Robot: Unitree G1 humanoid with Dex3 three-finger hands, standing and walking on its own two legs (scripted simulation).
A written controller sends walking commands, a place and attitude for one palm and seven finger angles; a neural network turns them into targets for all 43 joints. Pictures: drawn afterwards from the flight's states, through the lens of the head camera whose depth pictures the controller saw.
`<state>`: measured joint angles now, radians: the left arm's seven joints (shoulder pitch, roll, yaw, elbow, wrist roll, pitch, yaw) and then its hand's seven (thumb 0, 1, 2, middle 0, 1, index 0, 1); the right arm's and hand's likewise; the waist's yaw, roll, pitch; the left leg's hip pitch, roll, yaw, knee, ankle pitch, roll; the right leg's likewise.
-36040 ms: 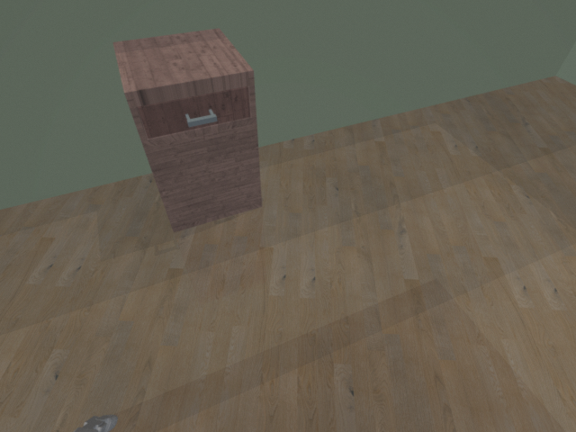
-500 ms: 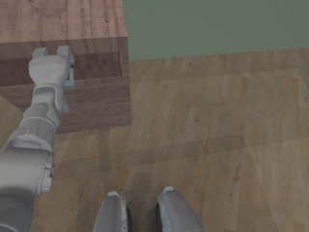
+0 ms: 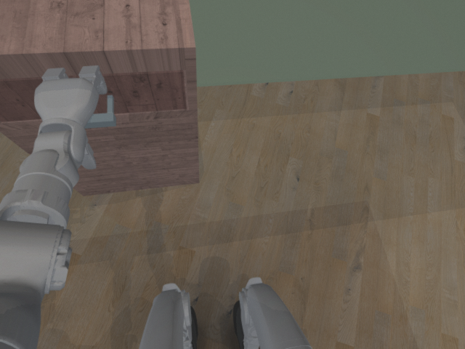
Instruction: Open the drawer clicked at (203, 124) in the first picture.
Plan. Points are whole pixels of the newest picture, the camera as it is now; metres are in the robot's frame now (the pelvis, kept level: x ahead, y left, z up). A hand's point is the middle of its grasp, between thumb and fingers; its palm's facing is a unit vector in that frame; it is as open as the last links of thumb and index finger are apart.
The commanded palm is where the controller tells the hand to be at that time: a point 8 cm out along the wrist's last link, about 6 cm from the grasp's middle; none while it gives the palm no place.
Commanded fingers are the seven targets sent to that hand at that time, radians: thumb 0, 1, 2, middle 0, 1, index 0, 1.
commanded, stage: re-aim the fingers above the handle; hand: left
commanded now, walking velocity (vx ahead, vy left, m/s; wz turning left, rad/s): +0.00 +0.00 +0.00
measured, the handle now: (87, 112) +0.57 +0.24 -0.07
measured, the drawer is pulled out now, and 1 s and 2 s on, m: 0.00 0.00 0.00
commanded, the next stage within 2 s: lower the fingers behind the handle in 0.42 s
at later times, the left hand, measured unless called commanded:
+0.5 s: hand (79, 120) +0.51 +0.23 -0.02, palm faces -0.15 -0.04 -0.99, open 13.8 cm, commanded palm +0.52 +0.21 +0.03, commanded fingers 0.00 -0.50 0.30 -0.30 -1.20 -0.30 -1.20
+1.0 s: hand (85, 126) +0.52 +0.23 -0.05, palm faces -0.13 +0.00 -0.99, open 13.8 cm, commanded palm +0.52 +0.20 -0.01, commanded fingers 0.00 -0.50 0.30 -0.30 -1.20 -0.30 -1.20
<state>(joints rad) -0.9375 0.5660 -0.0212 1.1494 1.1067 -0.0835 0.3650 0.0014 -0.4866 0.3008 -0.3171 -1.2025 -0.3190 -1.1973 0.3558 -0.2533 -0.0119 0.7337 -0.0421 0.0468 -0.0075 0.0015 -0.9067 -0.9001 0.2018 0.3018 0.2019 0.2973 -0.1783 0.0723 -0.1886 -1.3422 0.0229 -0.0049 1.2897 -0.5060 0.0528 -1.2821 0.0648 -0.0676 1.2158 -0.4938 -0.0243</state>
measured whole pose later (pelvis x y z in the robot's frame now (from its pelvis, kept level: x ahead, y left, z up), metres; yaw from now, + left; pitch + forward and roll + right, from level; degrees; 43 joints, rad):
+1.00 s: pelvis -0.01 +0.00 -0.01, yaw +0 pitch +33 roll -4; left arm -0.97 0.57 -0.02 1.21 1.12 -0.01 0.38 0.00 -0.49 0.30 -0.32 -1.21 -0.32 -1.20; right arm 0.33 -0.24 0.01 0.73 -0.04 0.03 0.01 0.00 -0.91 -0.90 0.20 0.30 0.20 0.30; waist -0.19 0.08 -0.19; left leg -1.40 0.03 0.00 1.34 -0.52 0.05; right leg -1.35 0.07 -0.06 1.28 -0.51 -0.03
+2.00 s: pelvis -0.05 +0.00 -0.09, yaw -1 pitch +35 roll -5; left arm -1.15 0.62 -0.03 1.21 1.15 0.03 0.40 0.00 -0.49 0.30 -0.33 -1.24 -0.28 -1.36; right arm 0.30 -0.26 0.06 0.67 -0.02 0.01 0.00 0.00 -0.91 -0.90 0.20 0.30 0.20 0.30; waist -0.22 0.08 -0.19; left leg -1.69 0.03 0.00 1.60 -0.53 0.06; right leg -1.64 0.06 -0.08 1.55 -0.53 -0.03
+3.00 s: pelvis -0.04 +0.00 -0.05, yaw -1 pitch +35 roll -5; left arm -1.07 0.64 -0.01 1.16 1.13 -0.02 0.32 0.00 -0.49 0.30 -0.32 -1.20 -0.33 -1.21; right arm 0.35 -0.25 0.05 0.68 -0.02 0.00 -0.02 0.00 -0.91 -0.90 0.20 0.30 0.20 0.30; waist -0.22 0.09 -0.17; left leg -1.57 0.03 -0.01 1.47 -0.51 0.06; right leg -1.52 0.07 -0.08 1.41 -0.50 -0.03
